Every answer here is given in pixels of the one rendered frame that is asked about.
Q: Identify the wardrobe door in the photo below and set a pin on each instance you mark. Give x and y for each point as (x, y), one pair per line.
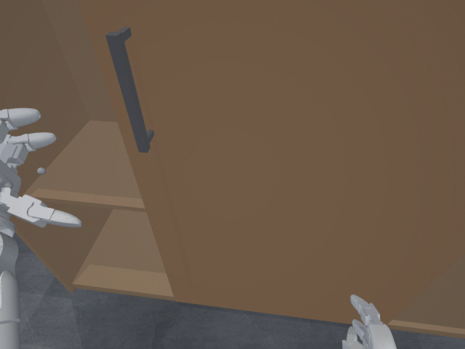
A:
(303, 150)
(443, 302)

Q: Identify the handle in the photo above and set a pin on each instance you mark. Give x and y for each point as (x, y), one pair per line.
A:
(125, 78)

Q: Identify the right robot hand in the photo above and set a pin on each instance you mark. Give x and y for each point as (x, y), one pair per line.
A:
(374, 334)

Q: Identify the left robot hand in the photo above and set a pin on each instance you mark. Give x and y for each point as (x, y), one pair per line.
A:
(13, 153)

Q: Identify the left robot forearm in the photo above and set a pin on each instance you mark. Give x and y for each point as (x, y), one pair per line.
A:
(9, 289)

